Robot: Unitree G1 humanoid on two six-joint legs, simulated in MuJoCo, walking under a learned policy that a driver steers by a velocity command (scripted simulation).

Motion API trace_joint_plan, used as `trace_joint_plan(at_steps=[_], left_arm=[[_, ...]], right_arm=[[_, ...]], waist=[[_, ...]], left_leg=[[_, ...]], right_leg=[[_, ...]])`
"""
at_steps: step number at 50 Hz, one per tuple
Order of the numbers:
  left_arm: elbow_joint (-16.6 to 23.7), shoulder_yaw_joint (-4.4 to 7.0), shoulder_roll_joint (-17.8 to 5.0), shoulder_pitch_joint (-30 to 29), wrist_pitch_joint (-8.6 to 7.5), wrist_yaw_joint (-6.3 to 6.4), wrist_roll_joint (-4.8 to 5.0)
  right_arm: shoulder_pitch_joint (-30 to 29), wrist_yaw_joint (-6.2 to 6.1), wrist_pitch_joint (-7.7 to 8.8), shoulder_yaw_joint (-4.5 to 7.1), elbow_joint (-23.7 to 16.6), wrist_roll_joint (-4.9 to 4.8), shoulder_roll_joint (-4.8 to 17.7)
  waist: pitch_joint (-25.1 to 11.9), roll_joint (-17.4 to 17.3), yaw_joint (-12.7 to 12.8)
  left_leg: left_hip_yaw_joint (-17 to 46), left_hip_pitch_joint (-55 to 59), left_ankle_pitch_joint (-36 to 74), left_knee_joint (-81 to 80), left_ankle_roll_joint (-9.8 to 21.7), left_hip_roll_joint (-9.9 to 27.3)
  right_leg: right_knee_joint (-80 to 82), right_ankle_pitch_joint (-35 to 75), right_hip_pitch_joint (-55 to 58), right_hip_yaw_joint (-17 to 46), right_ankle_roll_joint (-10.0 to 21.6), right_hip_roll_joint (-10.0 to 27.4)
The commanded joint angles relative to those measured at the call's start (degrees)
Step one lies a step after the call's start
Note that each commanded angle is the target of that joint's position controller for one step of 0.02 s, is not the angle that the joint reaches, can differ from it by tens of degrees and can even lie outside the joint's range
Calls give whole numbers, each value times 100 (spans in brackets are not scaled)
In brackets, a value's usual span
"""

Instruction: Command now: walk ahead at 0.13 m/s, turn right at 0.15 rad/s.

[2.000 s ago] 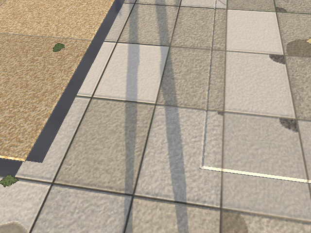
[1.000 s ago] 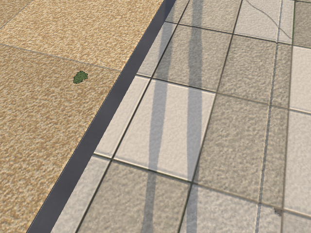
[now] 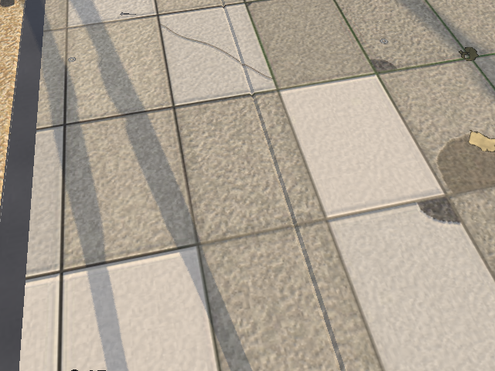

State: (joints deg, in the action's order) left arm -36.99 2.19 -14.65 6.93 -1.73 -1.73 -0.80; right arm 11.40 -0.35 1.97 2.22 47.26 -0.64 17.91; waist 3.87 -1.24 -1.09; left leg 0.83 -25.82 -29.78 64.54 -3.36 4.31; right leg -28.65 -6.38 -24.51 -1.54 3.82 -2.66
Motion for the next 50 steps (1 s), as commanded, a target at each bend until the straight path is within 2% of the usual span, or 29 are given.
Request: trace_joint_plan(at_steps=[1,3,5,7,9,10,11,12,13,14,18,25,29,30,31,33,35,36,37,39,40,41,42,43,44,45,46,48,50], left_arm=[[210,249,-790,-141,-94,34,-77],[98,247,-749,-177,-87,83,-68],[-25,231,-711,-136,-35,131,-63],[-138,189,-635,-162,21,145,-48],[-259,99,-416,-141,49,135,-23],[-384,44,-267,87,45,127,-59],[-450,66,-313,402,36,123,-104],[-482,60,-209,577,61,161,-63],[-514,91,-394,345,96,203,-64],[-511,125,-449,246,129,235,-41],[-710,146,-430,321,156,273,-32],[-1104,173,-382,343,142,301,41],[-1337,186,-417,367,185,345,54],[-1445,180,-381,470,199,353,61],[-1517,198,-409,507,217,360,92],[-1542,221,-442,445,191,363,138],[-1470,192,-312,250,13,333,183],[-1433,175,-219,157,-98,292,208],[-1403,171,-212,57,-194,250,220],[-1560,197,-239,373,-316,173,244],[-1801,240,-293,888,-333,160,256],[-2046,329,-526,1486,-333,172,244],[-2262,506,-1131,2154,-342,178,263],[-2258,473,-1150,2433,-397,116,169],[-2184,330,-744,2104,-453,113,93],[-2088,272,-566,1870,-485,105,90],[-2056,241,-544,1726,-485,89,118],[-2076,124,-297,1697,-406,99,115],[-2106,102,-341,1817,-331,162,105]], right_arm=[[790,-131,-159,101,-77,54,359],[648,-167,-190,61,-63,101,250],[437,-164,-226,74,-65,93,296],[262,-142,-253,88,-77,103,302],[229,-105,-238,79,-55,207,237],[183,-103,-216,84,-118,268,353],[35,-133,-201,144,-226,250,746],[-229,-118,-194,155,-131,210,693],[-392,-83,-158,81,-193,215,372],[-396,-73,-117,38,-141,234,248],[-116,-80,21,30,49,133,288],[-84,-106,-26,16,289,100,220],[-125,-94,-57,18,440,91,193],[-15,-94,-73,19,537,83,162],[23,-97,-98,48,597,47,223],[67,-111,-114,106,620,-16,358],[381,-118,-10,164,689,-76,519],[529,-116,53,215,756,-92,656],[550,-114,111,246,783,-99,711],[195,-88,174,247,687,-108,627],[-156,-63,166,231,578,-126,547],[-534,-46,177,172,418,-116,334],[-724,-47,264,92,187,-79,-12],[-803,-73,360,131,98,-81,150],[-617,-28,420,187,166,-168,306],[-439,28,452,172,264,-219,231],[-469,58,468,182,286,-199,212],[-608,123,439,214,272,-114,153],[-775,184,380,171,210,-68,-41]], waist=[[-1214,622,-250],[-1290,695,-187],[-1288,771,-76],[-1080,772,-55],[-809,664,-142],[-636,444,-92],[-434,-196,209],[-419,-940,429],[-234,-820,297],[-216,-748,270],[-400,-250,131],[-621,92,62],[-575,133,79],[-682,112,80],[-577,45,82],[-79,-169,43],[324,-566,-80],[409,-853,-95],[520,-923,-88],[375,-846,195],[218,-705,481],[108,-215,740],[-84,1317,835],[-193,1674,962],[-92,974,676],[-137,759,517],[-54,558,441],[-39,559,371],[-14,595,384]], left_leg=[[88,529,395,-789,-98,140],[82,812,861,-1510,-82,115],[75,1036,1362,-1993,-35,81],[24,1301,1648,-2528,59,10],[-64,1783,2063,-3388,210,-90],[268,1889,2390,-3802,337,184],[665,1661,2536,-4016,546,612],[735,714,972,-4321,717,590],[657,267,270,-4527,618,376],[559,164,236,-4539,484,289],[305,820,1517,-4111,350,104],[167,1255,2536,-3876,440,-5],[120,1307,2703,-3900,451,-57],[63,1364,2176,-3955,471,-115],[56,1279,1321,-3991,550,-170],[433,1000,-533,-4256,842,10],[1410,1198,-1396,-4785,1238,648],[2063,1379,-1501,-5088,1493,1091],[2436,1364,-1245,-5201,1655,1355],[2065,1189,-377,-4975,1519,1247],[1528,685,51,-4703,1283,921],[789,58,711,-3874,940,422],[-385,-964,1031,-1951,426,-498],[-39,-1945,-117,-546,347,-668],[348,-2340,-95,214,493,-346],[378,-2458,363,404,634,-152],[290,-2592,809,295,699,25],[124,-2249,1421,-214,668,232],[-104,-2013,1809,-774,494,183]], right_leg=[[1027,2904,577,1101,1204,1494],[1089,2382,507,951,1136,1422],[1219,1204,470,984,1045,1408],[1280,-305,275,1045,878,1326],[1164,-1687,-13,990,485,1034],[990,-2084,-117,928,181,825],[565,-2175,-128,651,-87,441],[424,-1533,625,248,-253,213],[276,-1117,1042,254,-300,245],[232,-907,1197,275,-258,290],[315,-374,1134,436,-158,425],[213,474,1373,407,-230,463],[217,627,1484,401,-246,483],[215,127,1537,310,-239,409],[111,-726,1423,175,-207,277],[-103,-2352,768,77,-107,150],[-655,-2372,-14,-32,-70,129],[-1038,-1991,-265,-126,-52,125],[-1112,-1806,-342,-21,28,241],[-550,-1692,297,-4,199,312],[12,-1399,1296,4,262,270],[497,-1351,2142,613,375,577],[1271,-1667,3125,2402,866,1489],[1725,-1067,3679,3942,1389,2336],[1511,-591,3731,3587,1334,2360],[1458,-316,3730,3010,1154,2158],[1538,-13,3665,2550,1003,2047],[1706,851,3333,1733,736,1741],[1883,1197,3061,1280,733,1560]])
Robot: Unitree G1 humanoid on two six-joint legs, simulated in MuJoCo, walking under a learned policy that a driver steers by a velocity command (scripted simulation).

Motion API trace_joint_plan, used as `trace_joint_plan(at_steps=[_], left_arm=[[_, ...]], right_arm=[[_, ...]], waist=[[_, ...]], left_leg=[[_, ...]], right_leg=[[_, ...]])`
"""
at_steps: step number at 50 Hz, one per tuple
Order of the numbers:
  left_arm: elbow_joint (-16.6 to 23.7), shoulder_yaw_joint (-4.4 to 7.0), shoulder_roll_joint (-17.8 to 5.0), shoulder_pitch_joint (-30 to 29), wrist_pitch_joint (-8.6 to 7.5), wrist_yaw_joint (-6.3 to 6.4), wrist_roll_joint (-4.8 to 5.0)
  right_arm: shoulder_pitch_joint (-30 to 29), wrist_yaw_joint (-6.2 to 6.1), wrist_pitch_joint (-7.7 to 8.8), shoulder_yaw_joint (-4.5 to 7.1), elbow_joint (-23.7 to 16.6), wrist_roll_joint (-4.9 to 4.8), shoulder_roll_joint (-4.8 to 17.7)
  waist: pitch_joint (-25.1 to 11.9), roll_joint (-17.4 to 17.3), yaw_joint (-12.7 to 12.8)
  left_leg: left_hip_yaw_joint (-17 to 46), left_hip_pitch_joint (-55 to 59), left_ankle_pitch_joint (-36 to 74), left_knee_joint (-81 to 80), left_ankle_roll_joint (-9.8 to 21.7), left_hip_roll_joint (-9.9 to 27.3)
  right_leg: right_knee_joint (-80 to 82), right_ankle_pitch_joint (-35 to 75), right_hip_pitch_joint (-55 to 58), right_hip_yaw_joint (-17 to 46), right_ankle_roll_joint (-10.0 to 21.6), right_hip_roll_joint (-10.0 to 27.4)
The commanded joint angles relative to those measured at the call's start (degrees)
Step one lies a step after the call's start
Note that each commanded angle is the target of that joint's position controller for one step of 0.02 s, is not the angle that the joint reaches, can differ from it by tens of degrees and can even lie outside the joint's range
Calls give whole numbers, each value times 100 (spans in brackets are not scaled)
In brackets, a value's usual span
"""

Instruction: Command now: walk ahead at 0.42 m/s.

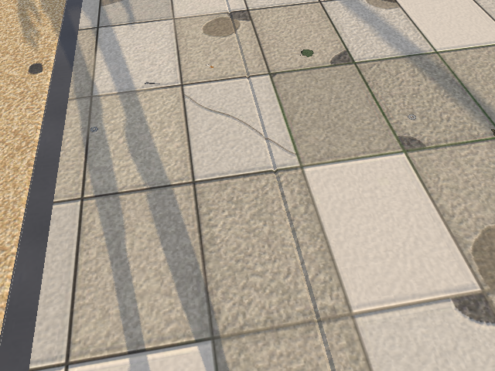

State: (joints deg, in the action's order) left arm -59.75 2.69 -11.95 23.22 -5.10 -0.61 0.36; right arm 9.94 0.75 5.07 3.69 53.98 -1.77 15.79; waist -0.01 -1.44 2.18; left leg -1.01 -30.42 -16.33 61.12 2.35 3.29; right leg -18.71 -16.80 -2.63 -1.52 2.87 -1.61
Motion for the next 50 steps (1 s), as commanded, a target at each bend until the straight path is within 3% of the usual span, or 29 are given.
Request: trace_joint_plan(at_steps=[1,4,6,9,11,12,13,14,15,16,17,18,19,21,24,27,29,32,34,36,37,38,39,40,41,43,46,50], left_arm=[[181,56,-701,170,26,93,-24],[177,86,-933,218,29,174,-42],[74,114,-986,423,6,181,10],[-12,154,-978,418,19,183,79],[23,209,-1106,265,73,183,48],[44,222,-1129,183,125,183,22],[88,191,-1057,129,172,183,-14],[219,97,-825,230,181,176,-123],[196,-126,57,977,59,99,-27],[222,14,-566,403,-94,63,127],[449,107,-880,-184,-184,54,262],[499,114,-893,-438,-217,104,235],[499,166,-858,-518,-189,151,139],[449,174,-628,-264,-40,185,96],[568,194,-567,-472,89,242,11],[753,148,-482,-1017,104,214,-73],[839,91,-409,-1465,105,168,-60],[916,88,-553,-1822,136,130,-30],[971,107,-677,-1946,126,108,-64],[829,167,-824,-1567,86,102,-123],[744,258,-1181,-1288,67,142,-172],[721,289,-1457,-1129,100,174,-192],[616,178,-979,-940,187,183,-153],[584,80,-648,-928,227,163,-103],[660,106,-833,-1143,244,180,-108],[837,185,-1171,-1670,258,286,-130],[919,212,-1133,-2088,342,381,-143],[874,250,-1108,-2163,431,487,-120]], right_arm=[[-860,80,46,-9,-557,55,94],[-1564,94,24,-108,-814,45,-45],[-1790,115,3,-112,-912,12,53],[-1888,171,18,-70,-1036,-8,248],[-1438,181,36,42,-955,11,476],[-809,157,23,147,-783,14,637],[158,115,-9,275,-483,2,835],[1155,52,-40,374,-277,74,1221],[1398,120,-30,359,-151,124,1383],[1094,139,3,216,-180,73,860],[524,131,50,151,-272,71,675],[40,144,98,108,-370,113,571],[-211,167,137,74,-388,185,432],[-323,187,171,12,-337,246,262],[-59,99,177,13,-150,273,460],[81,-36,81,6,-67,280,554],[285,-84,25,3,15,258,623],[496,-111,-64,-4,174,208,678],[475,-124,-126,-1,242,161,674],[408,-148,-185,-17,274,105,606],[688,-155,-169,-47,296,188,510],[1341,-130,-108,-125,375,300,232],[1569,-141,-143,-247,507,243,-125],[1097,-163,-250,-185,400,118,167],[589,-217,-361,-97,183,37,474],[346,-316,-574,28,87,58,658],[523,-371,-714,86,76,67,461],[400,-326,-742,97,-88,79,300]], waist=[[461,566,77],[682,619,201],[789,712,232],[814,688,63],[376,793,-264],[-47,847,-610],[-592,795,-1051],[-1352,29,-1273],[-2245,-1567,-760],[-1654,-940,-920],[-744,-691,-768],[-368,-113,-555],[-138,-4,-364],[-90,-218,-77],[102,-150,44],[27,-148,-46],[-72,-178,-238],[-150,-210,-366],[-142,-241,-338],[-279,-123,-76],[-538,194,-94],[-1119,855,-439],[-1577,1389,-309],[-1440,1269,-130],[-1114,1105,-55],[-752,795,-175],[-466,891,-371],[-535,930,-342]], left_leg=[[4,-1440,676,-867,-157,242],[-225,-674,1494,-2261,-235,-15],[-236,-379,1773,-2665,-178,-91],[-68,-309,1744,-3057,78,-81],[-184,399,1451,-3049,270,-293],[-306,1218,1295,-2998,397,-472],[-302,2513,1277,-2986,554,-496],[1105,4273,883,-2900,898,654],[4119,5611,-887,-4029,1812,1908],[4395,5086,-1495,-4625,1520,1695],[3521,4193,-1166,-4745,1277,1571],[2833,3274,-389,-4886,1174,1395],[2256,2565,262,-5001,1107,1196],[1620,1899,1012,-5231,1073,944],[874,1494,3284,-5201,1203,894],[270,1532,4110,-5036,1033,624],[79,1617,4034,-4960,897,502],[215,2042,3653,-4776,892,651],[384,2336,3563,-4441,843,776],[429,2458,3227,-3824,592,611],[283,2267,2895,-3311,317,268],[121,1363,1113,-2582,42,-142],[68,913,-943,-1832,-222,-388],[237,676,-2126,-1343,-342,-384],[326,326,-2343,-804,-385,-342],[421,210,-1922,-84,-469,-161],[179,535,-1362,-103,-534,-99],[-60,961,-823,-968,-442,-41]], right_leg=[[990,2274,657,1106,827,1388],[1290,2010,-51,694,754,1199],[1435,1890,-79,644,765,1321],[1212,2405,473,551,643,1577],[527,4087,810,424,509,1637],[-253,5016,779,291,413,1531],[-1418,5138,283,136,252,1282],[-3315,3142,-1142,-22,106,905],[-5230,-1338,-2963,391,-171,-206],[-5894,-1506,-3553,1009,-23,51],[-5957,-978,-3907,814,87,334],[-5689,-402,-3622,707,113,645],[-5380,-73,-3325,650,100,843],[-4998,107,-2738,666,58,1015],[-4328,219,-2755,474,-202,980],[-2987,1193,-2698,325,-339,889],[-2185,1837,-2371,195,-335,700],[-1585,2015,-2180,257,-325,551],[-1295,1645,-2136,298,-219,489],[-549,2075,-1492,247,-42,392],[-494,3995,-722,566,120,726],[-1016,5630,683,1227,655,1465],[-918,5346,1082,1843,1293,2078],[-577,4273,748,2121,1393,2166],[-308,3269,392,2148,1299,2127],[117,1965,-434,1879,1157,2100],[476,1091,-1325,1140,1026,1826],[482,1171,-1459,507,1019,1762]])
Over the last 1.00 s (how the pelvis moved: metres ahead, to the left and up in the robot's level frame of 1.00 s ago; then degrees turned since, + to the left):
0.19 0.01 0.02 -1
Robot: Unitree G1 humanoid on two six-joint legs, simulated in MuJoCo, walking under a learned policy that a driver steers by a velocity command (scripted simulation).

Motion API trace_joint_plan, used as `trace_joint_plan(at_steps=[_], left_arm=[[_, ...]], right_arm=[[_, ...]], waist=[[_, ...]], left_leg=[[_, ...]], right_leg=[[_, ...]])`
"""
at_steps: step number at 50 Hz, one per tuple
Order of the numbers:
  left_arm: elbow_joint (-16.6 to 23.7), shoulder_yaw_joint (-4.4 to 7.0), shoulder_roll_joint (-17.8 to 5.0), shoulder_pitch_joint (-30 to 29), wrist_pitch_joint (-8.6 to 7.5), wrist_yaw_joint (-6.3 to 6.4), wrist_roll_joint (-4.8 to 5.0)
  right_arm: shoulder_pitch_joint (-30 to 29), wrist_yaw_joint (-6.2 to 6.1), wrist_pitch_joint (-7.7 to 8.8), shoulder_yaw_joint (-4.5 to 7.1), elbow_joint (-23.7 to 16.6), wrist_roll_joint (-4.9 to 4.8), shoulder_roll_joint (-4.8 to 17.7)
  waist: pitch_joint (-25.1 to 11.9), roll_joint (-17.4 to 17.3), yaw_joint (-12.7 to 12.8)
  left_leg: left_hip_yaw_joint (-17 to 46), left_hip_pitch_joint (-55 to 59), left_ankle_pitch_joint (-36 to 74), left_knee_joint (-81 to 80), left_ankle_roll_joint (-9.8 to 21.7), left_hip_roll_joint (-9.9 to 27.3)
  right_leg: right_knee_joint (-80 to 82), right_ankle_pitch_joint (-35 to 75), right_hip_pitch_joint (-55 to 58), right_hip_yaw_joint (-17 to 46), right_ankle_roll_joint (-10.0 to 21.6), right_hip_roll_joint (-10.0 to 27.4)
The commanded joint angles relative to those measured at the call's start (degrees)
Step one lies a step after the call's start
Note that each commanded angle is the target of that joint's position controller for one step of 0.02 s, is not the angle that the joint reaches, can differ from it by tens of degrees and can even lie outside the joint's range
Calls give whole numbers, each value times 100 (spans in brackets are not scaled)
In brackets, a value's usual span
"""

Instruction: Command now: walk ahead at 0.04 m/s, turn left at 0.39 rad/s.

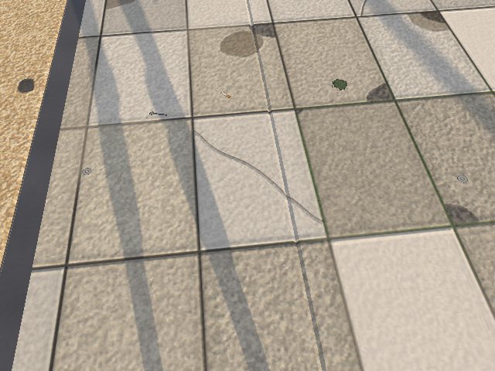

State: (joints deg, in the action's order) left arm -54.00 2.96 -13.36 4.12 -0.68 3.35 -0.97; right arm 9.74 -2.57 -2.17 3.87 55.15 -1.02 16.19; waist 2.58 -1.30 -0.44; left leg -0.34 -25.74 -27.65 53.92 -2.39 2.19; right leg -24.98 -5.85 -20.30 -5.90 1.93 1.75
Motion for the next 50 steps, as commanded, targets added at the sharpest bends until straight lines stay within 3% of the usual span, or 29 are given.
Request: trace_joint_plan(at_steps=[1,3,5,6,7,8,9,10,11,12,14,16,18,20,26,29,30,31,32,33,34,35,38,41,43,45,47,49,50], left_arm=[[287,235,-1004,-248,10,103,26],[282,256,-1078,-308,55,110,96],[271,265,-1073,-383,113,94,222],[174,250,-904,-171,155,70,256],[221,182,-553,12,197,13,115],[616,204,-597,-707,159,48,34],[691,252,-740,-892,143,55,66],[606,310,-886,-659,130,52,108],[447,363,-969,-443,126,83,78],[389,392,-1018,-372,117,105,43],[401,389,-892,-342,70,79,76],[436,363,-785,-383,27,77,121],[495,332,-731,-533,-31,11,148],[606,315,-753,-815,-114,-88,181],[554,241,-774,-666,-452,-347,230],[321,244,-790,-106,-586,-396,241],[199,273,-871,246,-608,-380,221],[34,320,-1077,905,-626,-351,165],[-96,420,-1582,1419,-592,-319,93],[-203,462,-1638,1633,-605,-374,77],[-86,342,-1235,1407,-642,-387,142],[13,271,-1026,1208,-641,-396,174],[97,182,-889,1172,-572,-402,176],[79,207,-1012,1342,-494,-302,193],[75,231,-1118,1491,-454,-262,195],[36,243,-1164,1755,-421,-258,238],[51,248,-1164,1807,-396,-245,293],[121,277,-1225,1674,-353,-227,292],[184,271,-1178,1643,-328,-221,262]], right_arm=[[377,32,-18,88,-256,7,286],[448,96,-30,124,-313,19,368],[776,164,-55,184,-251,66,439],[850,189,-61,238,-259,113,554],[835,114,-61,366,-424,139,1137],[820,156,49,367,-622,306,1527],[652,161,204,345,-668,388,1367],[328,132,311,336,-741,274,1256],[44,109,335,314,-842,143,1098],[-69,89,336,272,-901,54,953],[172,48,326,215,-880,58,769],[396,9,315,230,-856,50,788],[571,-22,303,259,-831,-28,812],[531,-42,309,294,-859,-35,937],[573,46,378,278,-844,30,913],[477,93,381,194,-876,22,763],[416,105,395,140,-916,34,617],[235,120,433,48,-1011,53,319],[280,153,523,-21,-1162,0,26],[-14,140,620,75,-1344,-110,476],[-60,170,692,153,-1316,-128,802],[-3,209,732,163,-1248,-70,784],[-434,248,830,146,-1408,77,559],[-869,285,867,28,-1584,95,194],[-1147,336,882,-30,-1667,49,74],[-1313,383,884,-22,-1740,-14,163],[-1273,397,890,31,-1787,-59,355],[-838,353,892,138,-1707,-37,609],[-248,290,888,245,-1563,28,822]], waist=[[-838,923,-73],[-885,931,-159],[-841,810,-362],[-664,360,-367],[-382,-1262,-165],[-205,-1594,-334],[-216,-1042,-250],[-196,-843,-30],[-265,-574,75],[-323,-557,88],[-573,-532,70],[-661,-538,-1],[-691,-588,-122],[-473,-784,-235],[-391,-771,-331],[-362,-631,4],[-438,-532,173],[-613,-91,446],[-695,1176,383],[-209,1460,530],[169,995,435],[208,945,325],[198,809,314],[144,793,372],[122,829,446],[85,860,498],[72,912,363],[-66,912,11],[-419,839,-278]], left_leg=[[-171,595,427,-476,69,64],[-284,886,712,-1042,185,28],[-465,1462,1298,-2045,442,-149],[-72,1729,1563,-2709,689,-60],[1966,2048,2462,-3597,1282,1285],[3286,1507,2747,-4030,2153,1995],[2996,1396,2359,-4081,2132,1767],[2481,1444,2229,-3980,1770,1440],[2168,1539,2121,-3856,1456,1210],[2001,1583,2365,-3788,1335,1105],[1850,1797,3044,-3668,1365,978],[1870,2168,3326,-3577,1422,948],[2073,2378,1595,-3840,1423,855],[2387,2238,349,-4152,1466,852],[2442,1761,268,-4105,1528,838],[2425,1296,109,-3787,1361,595],[2324,967,127,-3469,1235,411],[1901,285,118,-2490,1001,76],[891,-952,-224,-1004,658,-680],[753,-2102,-815,-6,585,-619],[910,-2466,-386,538,585,-237],[697,-2505,158,696,551,-26],[387,-2163,1127,220,363,250],[82,-1348,1826,-1032,107,43],[-36,-637,2244,-1806,26,-157],[-37,-183,2523,-2142,9,-261],[152,163,2615,-2458,93,-221],[175,884,2496,-2741,267,-245],[130,1731,2511,-2887,412,-257]], right_leg=[[1085,105,382,901,1104,1481],[958,22,478,799,994,1553],[525,-424,318,516,651,1414],[-184,-1011,-25,190,267,1147],[-1955,-2221,-1252,-480,-360,385],[-2973,-3228,-1952,294,-456,-339],[-3623,-2922,-1971,800,-365,-222],[-3723,-2327,-2007,948,-290,-127],[-3714,-1944,-1975,978,-291,-57],[-3697,-1687,-1922,986,-333,-42],[-3754,-1366,-1735,986,-407,-140],[-3418,-1243,-1815,1028,-468,-182],[-2581,-996,-1817,1046,-501,-145],[-1841,-886,-1652,1045,-541,-167],[-625,-948,-424,746,-358,-182],[253,-508,696,537,-88,-240],[348,-537,1283,662,12,-77],[478,-875,2115,1339,235,557],[1007,-1884,2938,2962,813,1462],[1460,-2867,2882,4341,1422,2190],[1481,-3126,2714,4129,1421,2038],[1522,-2880,2642,3692,1238,1709],[1699,-1435,2168,2855,1049,1253],[1700,-131,1617,2069,961,828],[1613,243,1212,1802,885,690],[1524,278,1104,1907,877,800],[1374,225,1193,2158,780,977],[823,939,1218,2148,571,936],[41,1716,1103,1941,367,619]])
Over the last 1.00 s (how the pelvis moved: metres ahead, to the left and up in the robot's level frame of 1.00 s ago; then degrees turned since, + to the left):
0.39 0.03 -0.01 6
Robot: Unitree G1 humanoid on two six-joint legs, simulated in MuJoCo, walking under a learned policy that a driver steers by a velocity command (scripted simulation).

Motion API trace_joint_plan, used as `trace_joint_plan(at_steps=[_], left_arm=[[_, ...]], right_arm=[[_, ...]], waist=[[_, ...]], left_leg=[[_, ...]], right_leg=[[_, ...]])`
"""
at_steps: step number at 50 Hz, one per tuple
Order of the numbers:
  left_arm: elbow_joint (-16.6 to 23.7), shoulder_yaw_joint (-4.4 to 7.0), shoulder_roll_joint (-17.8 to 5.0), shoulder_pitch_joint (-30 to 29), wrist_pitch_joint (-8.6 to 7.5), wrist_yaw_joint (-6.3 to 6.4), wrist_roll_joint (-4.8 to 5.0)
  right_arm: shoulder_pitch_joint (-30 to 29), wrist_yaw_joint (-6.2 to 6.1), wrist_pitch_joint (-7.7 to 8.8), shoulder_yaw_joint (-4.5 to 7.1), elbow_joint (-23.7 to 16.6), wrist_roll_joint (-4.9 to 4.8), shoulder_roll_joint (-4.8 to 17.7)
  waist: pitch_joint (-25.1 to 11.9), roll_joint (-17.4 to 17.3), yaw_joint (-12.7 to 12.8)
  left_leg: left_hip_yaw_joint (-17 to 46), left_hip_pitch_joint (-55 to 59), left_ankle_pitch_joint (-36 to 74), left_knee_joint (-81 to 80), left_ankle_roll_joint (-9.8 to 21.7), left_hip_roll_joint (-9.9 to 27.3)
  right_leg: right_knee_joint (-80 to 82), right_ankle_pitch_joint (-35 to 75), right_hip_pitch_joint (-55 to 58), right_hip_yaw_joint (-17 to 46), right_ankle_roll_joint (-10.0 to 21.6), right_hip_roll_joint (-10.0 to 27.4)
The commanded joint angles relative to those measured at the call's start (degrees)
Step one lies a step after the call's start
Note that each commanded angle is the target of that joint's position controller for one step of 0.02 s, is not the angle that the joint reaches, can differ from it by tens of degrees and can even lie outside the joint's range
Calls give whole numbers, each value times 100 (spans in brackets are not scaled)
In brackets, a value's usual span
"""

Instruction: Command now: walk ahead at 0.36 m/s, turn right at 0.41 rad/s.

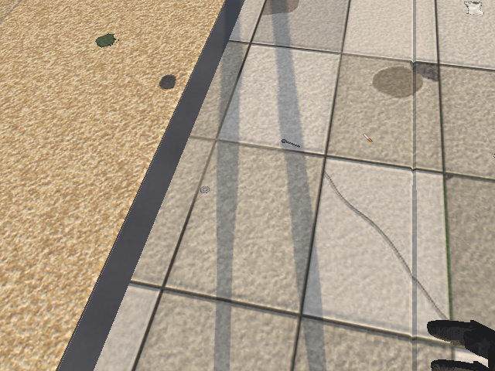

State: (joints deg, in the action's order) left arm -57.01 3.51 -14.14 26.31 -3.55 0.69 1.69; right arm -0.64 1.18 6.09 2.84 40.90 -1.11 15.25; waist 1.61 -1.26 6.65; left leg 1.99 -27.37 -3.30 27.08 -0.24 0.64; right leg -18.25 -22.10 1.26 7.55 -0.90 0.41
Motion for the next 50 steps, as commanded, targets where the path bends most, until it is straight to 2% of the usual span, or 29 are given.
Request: trace_joint_plan(at_steps=[1,2,3,4,5,6,8,10,13,19,21,22,23,24,25,26,27,28,30,32,35,40,43,44,45,46,47,48,50], left_arm=[[687,149,-879,-693,-32,43,-96],[823,-14,-232,-47,-72,83,-99],[835,20,-463,194,-92,91,-32],[869,156,-892,-42,-30,105,63],[934,186,-936,-379,50,125,54],[958,212,-872,-492,135,136,-19],[1045,222,-628,-465,342,126,-28],[1294,199,-492,-678,449,104,-40],[1580,168,-479,-1024,465,-2,-103],[2110,242,-765,-1742,581,-250,-106],[2208,292,-824,-1728,618,-280,-108],[2190,357,-942,-1564,616,-244,-132],[2145,528,-1420,-1151,603,-135,-137],[2262,643,-2093,-987,597,-4,-186],[2375,526,-1855,-932,473,-73,-276],[2385,463,-1636,-1062,366,-133,-244],[2357,427,-1486,-1307,305,-113,-156],[2392,381,-1344,-1535,312,-79,-98],[2513,338,-1310,-1888,380,-1,-158],[2566,358,-1348,-1906,399,42,-190],[2581,398,-1418,-1860,436,97,-142],[2639,396,-1399,-1886,517,56,-139],[2699,367,-1336,-2042,584,66,-61],[2704,329,-1201,-1935,594,86,-48],[2701,239,-841,-1668,596,82,-109],[2898,336,-1102,-1742,524,79,-65],[2750,470,-1520,-1625,492,79,-122],[2603,532,-1593,-1497,524,66,-81],[2447,486,-1318,-1323,642,87,-96]], right_arm=[[1647,-150,65,454,-47,155,1256],[2191,-179,-31,551,3,284,1745],[2055,-139,-91,420,-32,260,1340],[1647,-129,-124,295,-103,213,930],[1330,-131,-148,223,-135,171,701],[1039,-111,-158,184,-93,179,562],[668,-97,-125,198,-34,256,571],[498,-137,-98,251,20,264,688],[380,-233,-150,316,68,193,852],[537,-231,-351,408,197,-22,1172],[540,-223,-417,432,220,-102,1239],[696,-212,-439,419,285,-108,1160],[1092,-181,-441,379,378,11,985],[1123,-143,-424,232,127,326,617],[896,-138,-418,230,39,246,710],[543,-146,-446,291,-11,62,960],[521,-187,-469,291,-21,35,927],[536,-250,-498,303,44,110,945],[638,-284,-553,323,51,150,973],[763,-285,-563,284,66,124,825],[667,-275,-570,216,22,128,684],[627,-177,-531,240,-76,78,769],[1017,-100,-452,284,-18,79,762],[1222,-109,-447,356,19,131,964],[1336,-155,-488,443,-32,228,1377],[1147,-136,-506,482,-43,410,1602],[794,-169,-467,393,-267,395,1259],[507,-214,-463,325,-324,319,991],[369,-273,-478,272,-393,161,827]], waist=[[-1091,535,-1377],[-2181,-1075,-1262],[-2542,-1704,-1076],[-1680,-1173,-993],[-1154,-757,-906],[-793,-481,-752],[-478,-643,-500],[-326,-645,-425],[-472,-498,-451],[-414,-420,-636],[-412,-394,-546],[-504,-225,-479],[-819,516,-409],[-1025,2117,-596],[-1759,1601,-324],[-1500,970,-239],[-1204,747,-406],[-1038,508,-504],[-928,657,-735],[-991,688,-777],[-1002,747,-694],[-837,1017,-599],[-799,1047,-846],[-842,829,-869],[-918,-386,-687],[-498,-1675,-586],[-410,-1072,-566],[-346,-760,-444],[-238,-602,-474]], left_leg=[[446,3305,572,57,512,621],[2392,5198,1368,73,1279,2285],[3415,4852,1684,-442,1549,2658],[2563,4109,1753,-458,1415,2416],[1697,3395,2082,-481,1275,2141],[1163,2710,2247,-616,1190,1882],[489,1728,2052,-1034,1166,1625],[146,1437,1988,-1327,1322,1666],[-349,1536,1922,-1394,1314,1651],[-703,1978,1341,-911,1054,1814],[-800,2083,1154,-402,823,1785],[-981,1955,1082,153,597,1586],[-1313,1432,548,1290,182,1156],[-1515,-460,-3152,3304,-372,301],[-251,-1025,-3948,4347,-417,-84],[59,-1199,-3552,4637,-331,64],[135,-1275,-3058,4436,-246,184],[186,-1220,-2702,4136,-242,280],[140,-625,-2236,3751,-277,190],[123,-379,-2046,3150,-342,62],[188,-51,-1822,2303,-418,-52],[222,449,-1738,1337,-328,-233],[91,1214,-1040,-75,-117,-274],[346,1793,-661,-511,67,154],[1499,2399,-246,-836,542,1463],[2803,1867,314,-1166,1450,2311],[2518,1720,403,-1132,1591,2263],[1871,1660,414,-1007,1330,1906],[1140,1830,472,-895,1115,1502]], right_leg=[[-2051,2812,-1753,387,394,386],[-4185,301,-3499,-296,-6,-412],[-5180,-1496,-3811,70,-56,-287],[-5589,-1292,-4084,45,-53,12],[-5571,-1012,-4085,-204,-64,230],[-5327,-751,-3907,-279,-85,383],[-5020,-334,-3336,-423,-98,514],[-4503,19,-3296,-498,-161,537],[-3427,911,-3028,-603,-126,561],[-2186,966,-2634,-916,125,370],[-1534,1077,-2300,-1089,302,205],[-1086,1500,-1784,-1124,448,36],[-718,3315,-764,-543,737,292],[-838,5772,512,1581,1695,1791],[-526,5013,557,2548,2520,2298],[-403,4681,357,2002,2317,1999],[-412,4125,60,1554,1957,1685],[-352,3652,-238,1362,1714,1496],[-199,3391,-964,1114,1584,1234],[-171,3310,-1073,1040,1579,1107],[-194,2708,-1220,1140,1537,997],[-218,1760,-1475,1709,1409,887],[-552,1683,-1642,1856,1110,639],[-883,1192,-2023,1677,832,393],[-2191,-395,-2823,866,447,-249],[-3352,-1449,-3762,15,176,-804],[-4349,-1162,-3713,232,15,-427],[-4732,-782,-3702,158,-67,-388],[-5244,-259,-3880,16,-297,-290]])
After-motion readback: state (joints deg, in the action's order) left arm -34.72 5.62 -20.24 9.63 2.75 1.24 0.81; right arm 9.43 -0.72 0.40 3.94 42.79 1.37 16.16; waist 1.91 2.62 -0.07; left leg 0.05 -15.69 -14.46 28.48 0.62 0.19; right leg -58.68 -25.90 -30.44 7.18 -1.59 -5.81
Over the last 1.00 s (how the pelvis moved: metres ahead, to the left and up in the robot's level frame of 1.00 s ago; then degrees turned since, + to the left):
0.22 0.09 0.00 12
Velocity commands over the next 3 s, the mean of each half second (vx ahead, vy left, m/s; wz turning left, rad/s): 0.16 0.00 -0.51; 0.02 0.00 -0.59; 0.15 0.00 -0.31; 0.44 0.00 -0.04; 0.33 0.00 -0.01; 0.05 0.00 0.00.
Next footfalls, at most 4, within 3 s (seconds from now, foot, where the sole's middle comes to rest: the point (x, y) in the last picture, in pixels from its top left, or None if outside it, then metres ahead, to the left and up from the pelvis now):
0.02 left None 0.16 0.13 -0.77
0.46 right None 0.21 -0.14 -0.77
0.88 left None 0.29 0.08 -0.77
1.30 right None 0.11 -0.12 -0.77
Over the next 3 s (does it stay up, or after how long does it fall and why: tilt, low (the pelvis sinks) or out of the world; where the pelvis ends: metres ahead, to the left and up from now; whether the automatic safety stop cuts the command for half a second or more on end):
stays up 0.63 -0.42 0.00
